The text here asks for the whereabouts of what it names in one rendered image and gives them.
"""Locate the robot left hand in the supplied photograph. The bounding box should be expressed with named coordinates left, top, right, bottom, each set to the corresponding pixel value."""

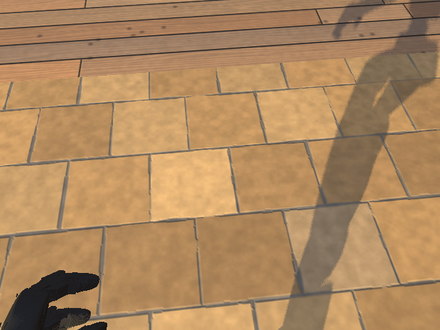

left=0, top=270, right=107, bottom=330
